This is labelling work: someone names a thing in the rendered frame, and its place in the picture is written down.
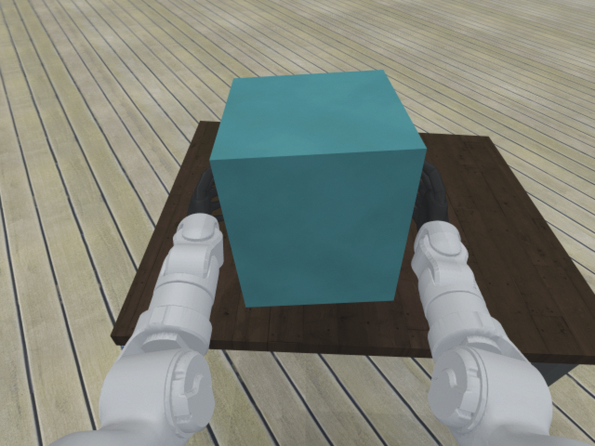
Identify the robot right hand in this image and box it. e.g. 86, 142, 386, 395
412, 160, 449, 232

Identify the carton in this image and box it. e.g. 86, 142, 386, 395
209, 70, 427, 308

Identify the robot left forearm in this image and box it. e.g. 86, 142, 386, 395
99, 213, 224, 423

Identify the right robot upper arm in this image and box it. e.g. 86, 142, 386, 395
428, 346, 592, 446

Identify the table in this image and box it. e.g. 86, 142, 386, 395
110, 121, 595, 387

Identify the robot right forearm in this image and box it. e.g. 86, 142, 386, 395
411, 221, 553, 421

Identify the robot left hand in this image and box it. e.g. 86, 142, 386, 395
187, 166, 224, 222

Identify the left robot upper arm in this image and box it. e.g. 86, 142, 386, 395
47, 348, 215, 446

